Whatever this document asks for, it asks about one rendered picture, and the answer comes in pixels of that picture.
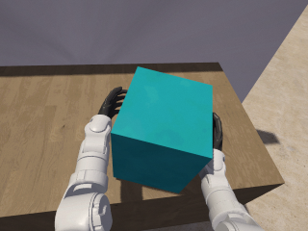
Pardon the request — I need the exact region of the right robot forearm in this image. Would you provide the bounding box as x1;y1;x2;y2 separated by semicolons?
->
198;148;261;231

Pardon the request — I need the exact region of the right robot hand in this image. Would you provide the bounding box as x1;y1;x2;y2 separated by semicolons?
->
212;112;223;151

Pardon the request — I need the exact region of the right robot upper arm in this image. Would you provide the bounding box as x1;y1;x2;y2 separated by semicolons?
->
215;219;265;231

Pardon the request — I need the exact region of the left robot hand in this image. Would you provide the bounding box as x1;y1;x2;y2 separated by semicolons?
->
98;87;128;119

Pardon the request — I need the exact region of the pedestal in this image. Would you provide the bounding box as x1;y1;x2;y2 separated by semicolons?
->
0;62;285;231

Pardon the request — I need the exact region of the carton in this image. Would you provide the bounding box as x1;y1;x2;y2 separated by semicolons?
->
111;66;213;193

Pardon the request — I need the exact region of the left robot upper arm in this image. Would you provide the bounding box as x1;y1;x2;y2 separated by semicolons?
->
55;192;113;231

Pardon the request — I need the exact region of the left robot forearm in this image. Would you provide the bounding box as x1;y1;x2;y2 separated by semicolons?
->
55;115;113;231

